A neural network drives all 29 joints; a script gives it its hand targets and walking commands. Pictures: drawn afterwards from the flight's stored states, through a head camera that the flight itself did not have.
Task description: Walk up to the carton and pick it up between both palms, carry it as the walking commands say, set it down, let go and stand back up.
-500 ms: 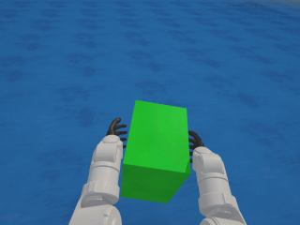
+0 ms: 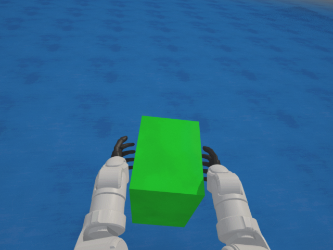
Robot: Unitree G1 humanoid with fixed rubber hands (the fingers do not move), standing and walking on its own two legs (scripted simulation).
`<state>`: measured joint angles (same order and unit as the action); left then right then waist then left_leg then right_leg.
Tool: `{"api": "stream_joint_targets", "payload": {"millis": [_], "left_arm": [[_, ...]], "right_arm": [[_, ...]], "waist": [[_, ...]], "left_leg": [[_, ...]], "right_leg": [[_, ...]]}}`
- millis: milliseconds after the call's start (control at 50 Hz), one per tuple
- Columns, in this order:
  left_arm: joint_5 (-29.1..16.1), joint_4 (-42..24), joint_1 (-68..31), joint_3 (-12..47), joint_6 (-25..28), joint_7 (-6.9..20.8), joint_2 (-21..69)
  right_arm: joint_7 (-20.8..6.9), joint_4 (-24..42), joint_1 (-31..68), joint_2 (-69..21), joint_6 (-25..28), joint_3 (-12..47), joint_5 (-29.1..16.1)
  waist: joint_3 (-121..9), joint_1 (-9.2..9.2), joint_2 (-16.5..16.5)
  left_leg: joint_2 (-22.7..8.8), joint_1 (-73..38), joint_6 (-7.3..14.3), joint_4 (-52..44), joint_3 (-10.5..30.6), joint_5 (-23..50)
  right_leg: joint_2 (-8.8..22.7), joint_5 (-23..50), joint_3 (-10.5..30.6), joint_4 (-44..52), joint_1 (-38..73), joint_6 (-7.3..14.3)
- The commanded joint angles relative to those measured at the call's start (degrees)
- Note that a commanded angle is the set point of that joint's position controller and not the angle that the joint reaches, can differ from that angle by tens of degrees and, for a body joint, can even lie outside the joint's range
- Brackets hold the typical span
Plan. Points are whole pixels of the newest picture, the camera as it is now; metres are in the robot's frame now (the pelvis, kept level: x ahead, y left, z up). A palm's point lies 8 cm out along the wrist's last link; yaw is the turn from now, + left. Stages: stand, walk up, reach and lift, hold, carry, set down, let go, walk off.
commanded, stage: reach and lift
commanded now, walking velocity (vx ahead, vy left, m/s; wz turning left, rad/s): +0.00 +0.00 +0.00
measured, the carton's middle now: (164, 174) +0.33 +0.02 -0.03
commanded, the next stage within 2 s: hold in 0.38 s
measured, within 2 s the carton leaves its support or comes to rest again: neither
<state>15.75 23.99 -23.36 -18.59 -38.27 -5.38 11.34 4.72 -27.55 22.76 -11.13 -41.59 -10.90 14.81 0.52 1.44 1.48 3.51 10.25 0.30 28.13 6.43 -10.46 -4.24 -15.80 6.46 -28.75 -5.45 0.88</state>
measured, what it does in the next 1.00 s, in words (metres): stands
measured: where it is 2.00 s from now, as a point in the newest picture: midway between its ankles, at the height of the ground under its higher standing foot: outside the picture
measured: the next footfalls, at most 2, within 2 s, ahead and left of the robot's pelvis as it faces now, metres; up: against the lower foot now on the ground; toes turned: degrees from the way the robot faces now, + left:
left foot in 1.94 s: +0.34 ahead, +0.05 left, +0.00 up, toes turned +1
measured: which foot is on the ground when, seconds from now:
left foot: down 0.00-1.00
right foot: down 0.00-1.00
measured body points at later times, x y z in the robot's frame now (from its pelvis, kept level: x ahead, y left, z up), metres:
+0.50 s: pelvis -0.02 +0.03 +0.00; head -0.08 +0.04 +0.44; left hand +0.31 +0.14 +0.05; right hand +0.28 -0.11 +0.03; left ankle +0.06 +0.11 -0.74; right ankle +0.01 -0.11 -0.74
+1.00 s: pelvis -0.03 +0.01 -0.01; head -0.10 +0.02 +0.44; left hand +0.30 +0.13 +0.05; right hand +0.29 -0.12 +0.03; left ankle +0.06 +0.11 -0.74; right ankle +0.01 -0.11 -0.74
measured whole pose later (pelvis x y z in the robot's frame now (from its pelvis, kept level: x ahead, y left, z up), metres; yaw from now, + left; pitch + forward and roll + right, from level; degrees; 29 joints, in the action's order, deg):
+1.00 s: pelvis -0.03 +0.01 -0.01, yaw -1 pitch -8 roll +0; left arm 18.5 29.3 -28.1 -21.1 -38.4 -7.9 13.2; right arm 1.7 -34.7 27.6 -9.8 -40.2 -17.3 16.7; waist -0.2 -0.2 1.6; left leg 3.9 13.5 0.6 31.8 5.1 -9.7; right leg -4.1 -15.8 7.0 -34.0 -9.6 0.1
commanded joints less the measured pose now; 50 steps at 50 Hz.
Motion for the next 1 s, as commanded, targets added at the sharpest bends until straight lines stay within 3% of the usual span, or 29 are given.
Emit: {"api": "stream_joint_targets", "payload": {"millis": [0, 40, 60, 80, 200, 220, 300, 320, 360, 400, 480, 540, 560, 580, 600, 620, 660, 680, 720, 740, 760, 820, 840, 860, 880, 900, 980], "left_arm": [[-16.26, 1.71, -31.06, 34.26, -1.15, 18.68, 61.1], [-16.38, 0.36, -29.42, 35.37, -1.54, 18.56, 62.44], [-16.84, 0.48, -27.88, 35.79, -1.68, 18.52, 63.35], [-17.42, -1.69, -28.18, 36.91, -1.49, 18.35, 63.81], [-16.94, -0.87, -23.3, 36.75, -2.91, 17.0, 66.47], [-17.13, -1.25, -24.24, 37.24, -3.1, 16.77, 67.43], [-16.65, 0.69, -24.48, 35.2, -3.44, 16.46, 67.36], [-15.96, 2.32, -23.56, 34.23, -3.73, 16.23, 67.56], [-16.68, 1.74, -26.88, 35.35, -3.39, 16.21, 68.67], [-16.13, 3.75, -26.83, 34.71, -3.4, 15.91, 69.06], [-15.65, 7.12, -32.29, 32.57, -2.87, 15.92, 69.04], [-14.98, 10.09, -36.98, 30.57, -2.59, 15.87, 67.78], [-15.39, 10.24, -37.08, 31.0, -2.26, 15.99, 68.65], [-15.64, 9.11, -37.6, 32.31, -2.19, 15.89, 70.31], [-15.37, 10.14, -39.29, 31.39, -1.95, 16.02, 69.11], [-16.71, 7.33, -42.14, 33.34, -1.41, 16.07, 69.16], [-16.52, 7.94, -43.06, 32.37, -1.22, 16.22, 68.75], [-16.03, 8.71, -41.73, 32.12, -1.22, 16.18, 69.11], [-15.23, 9.26, -43.45, 30.22, -0.75, 15.96, 66.68], [-15.6, 9.3, -42.29, 30.54, -0.66, 16.11, 67.28], [-13.69, 12.4, -41.09, 27.94, -0.88, 16.16, 65.87], [-12.63, 13.19, -40.61, 26.53, -0.74, 16.45, 64.68], [-13.33, 12.34, -40.04, 26.55, -0.5, 16.58, 64.63], [-13.14, 13.35, -39.65, 26.24, -0.51, 16.77, 64.71], [-13.87, 11.15, -41.24, 27.27, -0.13, 16.97, 64.94], [-14.19, 11.08, -40.38, 27.79, -0.26, 17.05, 64.94], [-13.73, 10.26, -36.88, 29.17, -0.94, 16.86, 65.8]], "right_arm": [[-11.89, 9.18, 37.64, -61.93, 5.54, 26.27, -15.64], [-12.37, 9.0, 33.81, -61.44, 5.09, 25.96, -15.49], [-12.47, 11.66, 35.38, -61.21, 5.18, 27.25, -16.05], [-12.84, 11.29, 33.6, -61.11, 5.04, 27.28, -16.07], [-14.73, 14.1, 33.96, -58.91, 4.01, 28.0, -17.01], [-15.35, 14.11, 34.02, -57.76, 4.02, 27.68, -16.67], [-16.51, 14.49, 37.28, -56.94, 3.43, 28.05, -16.51], [-16.63, 14.54, 38.36, -56.14, 3.39, 27.6, -16.27], [-17.21, 15.16, 41.58, -56.95, 3.81, 28.07, -16.78], [-17.55, 15.59, 45.61, -56.64, 4.29, 28.36, -17.66], [-17.81, 8.94, 49.5, -57.13, 4.87, 24.58, -16.4], [-18.01, 3.7, 51.8, -56.7, 5.38, 20.63, -15.08], [-17.91, 7.3, 55.55, -56.51, 6.19, 22.07, -15.87], [-17.67, 3.58, 51.89, -55.78, 5.78, 19.4, -14.16], [-17.34, 3.21, 53.98, -56.91, 6.28, 19.78, -14.53], [-17.16, 2.73, 53.22, -57.22, 6.53, 19.46, -14.83], [-16.87, 1.65, 54.75, -58.76, 6.67, 19.43, -15.13], [-16.81, -0.74, 52.8, -57.43, 6.5, 17.56, -14.12], [-16.46, -1.58, 54.76, -59.03, 6.87, 18.27, -14.76], [-16.31, -1.15, 54.24, -58.29, 6.98, 18.02, -15.01], [-16.4, -1.64, 55.12, -59.5, 6.93, 18.33, -15.05], [-16.03, -3.88, 54.3, -59.28, 6.95, 16.79, -14.06], [-15.78, -2.06, 54.74, -59.28, 7.03, 17.36, -14.58], [-15.48, -0.78, 55.39, -59.83, 7.24, 18.24, -15.1], [-15.34, -0.73, 54.82, -60.63, 7.31, 18.73, -14.76], [-15.25, 0.72, 55.24, -60.42, 7.55, 18.95, -15.5], [-14.93, 0.7, 49.83, -60.18, 6.79, 19.24, -14.61]], "waist": [[-20.88, -1.04, -0.88], [-21.11, -2.16, -3.11], [-22.38, -1.74, -1.68], [-23.18, -2.49, -2.68], [-19.35, -2.08, -3.84], [-20.01, -2.69, -4.98], [-16.25, -1.64, -2.05], [-15.02, -1.39, -1.96], [-17.0, -1.43, -1.95], [-18.23, -1.08, -2.85], [-14.98, -1.03, -2.59], [-13.72, -1.75, -4.66], [-16.26, -1.63, -4.48], [-15.9, -3.59, -4.6], [-16.69, -2.85, -3.59], [-18.9, -3.43, -5.44], [-19.54, -2.96, -2.84], [-18.33, -3.71, -2.48], [-18.04, -2.15, -0.63], [-18.03, -2.67, -0.52], [-16.47, -0.8, 0.03], [-15.59, -0.87, 2.03], [-16.61, -1.02, 2.76], [-16.61, -0.02, 2.29], [-18.53, -0.72, 3.16], [-17.59, -0.69, 0.59], [-17.17, -1.2, -1.36]], "left_leg": [[-0.48, -14.91, -0.4, -0.85, -0.65, 8.1], [-0.47, -15.27, -0.85, -1.43, -0.06, 10.69], [-0.88, -16.01, -0.74, -1.24, 0.14, 12.07], [-0.85, -17.57, -1.07, -1.25, 0.41, 13.77], [-2.33, -16.77, -1.65, -2.24, 1.54, 15.66], [-2.6, -17.82, -2.04, -2.4, 2.25, 16.91], [-3.27, -15.22, -1.07, -2.97, 2.53, 9.91], [-3.69, -14.93, -1.04, -2.94, 3.09, 10.55], [-3.21, -14.64, -0.86, -2.61, 2.77, 3.34], [-3.09, -14.3, -0.57, -2.55, 3.09, 2.03], [-3.21, -12.94, -0.73, -2.62, 3.07, -8.62], [-4.49, -9.19, -0.81, -4.26, 3.37, -16.5], [-4.34, -9.76, -0.78, -3.64, 3.48, -14.31], [-4.78, -10.66, -1.67, -3.74, 3.78, -14.75], [-4.05, -11.94, -1.52, -2.53, 3.21, -14.21], [-4.08, -11.54, -1.74, -2.6, 2.89, -13.81], [-3.06, -13.31, -1.68, -1.43, 2.02, -12.68], [-3.57, -14.14, -2.19, -1.25, 2.77, -12.47], [-2.39, -15.16, -1.43, 0.01, 1.36, -11.33], [-2.47, -15.39, -1.86, 0.19, 1.22, -11.31], [-2.04, -14.35, -1.03, 0.31, 0.66, -11.1], [-1.52, -17.23, -0.88, 0.99, 0.35, -10.23], [-1.75, -16.72, -0.95, 0.78, 0.16, -8.84], [-1.51, -16.43, -0.82, 1.03, -0.49, -8.17], [-1.2, -17.98, -0.76, 1.17, -0.37, -6.65], [-1.62, -17.08, -0.88, 1.01, -0.12, -6.33], [-1.95, -15.77, -1.1, -0.37, 0.03, -5.84]], "right_leg": [[3.2, 15.64, 2.27, 5.97, -3.75, -2.04], [2.9, 18.54, 1.96, 5.31, -2.7, -1.49], [2.64, 18.71, 1.91, 5.33, -2.35, -1.44], [2.54, 19.96, 1.95, 5.28, -2.93, -1.09], [1.26, 12.86, 0.83, 5.26, -4.43, 0.08], [0.82, 10.91, 0.71, 5.22, -5.6, 0.51], [0.87, 5.26, 0.55, 5.04, -7.54, 0.94], [0.79, 4.36, 0.52, 4.67, -8.33, 1.08], [0.84, 1.56, 0.42, 4.16, -9.07, 1.38], [0.75, 0.81, 0.12, 3.53, -9.09, 1.43], [1.97, -6.1, 0.42, 3.73, -14.71, 2.13], [1.75, -8.5, -0.39, 2.2, -14.68, 1.76], [1.61, -7.09, -0.36, 1.67, -13.7, 1.56], [1.63, -7.71, -0.16, 1.76, -14.93, 2.08], [2.52, -8.88, 0.25, 2.81, -16.48, 2.37], [2.32, -7.74, 0.27, 2.32, -14.82, 2.27], [3.18, -9.6, 0.64, 3.88, -16.77, 2.58], [3.4, -10.62, 0.87, 3.85, -18.81, 2.93], [4.13, -11.74, 1.14, 5.07, -19.94, 2.6], [4.33, -12.45, 1.37, 5.45, -20.4, 2.67], [4.64, -12.95, 1.39, 5.9, -20.38, 2.16], [5.08, -15.22, 1.98, 7.35, -22.38, 2.09], [4.85, -13.75, 1.58, 7.27, -20.63, 1.67], [5.18, -13.58, 2.0, 7.69, -20.33, 1.83], [5.12, -12.02, 1.84, 7.54, -19.74, 1.42], [5.02, -10.6, 1.83, 6.95, -19.49, 1.45], [4.2, -8.35, 0.93, 6.31, -16.81, 1.39]]}}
